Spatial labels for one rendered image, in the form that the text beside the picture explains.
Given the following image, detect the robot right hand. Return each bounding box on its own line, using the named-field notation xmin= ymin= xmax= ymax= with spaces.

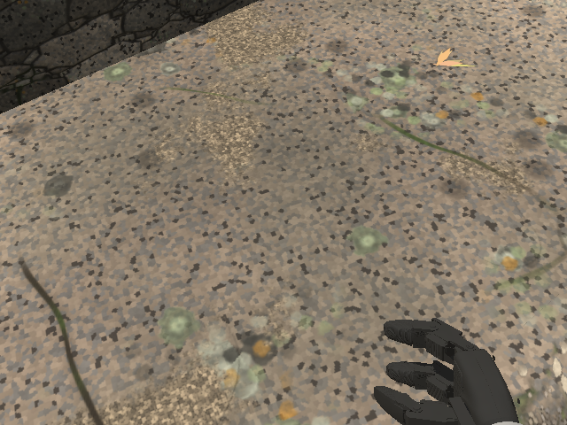
xmin=374 ymin=318 xmax=520 ymax=425

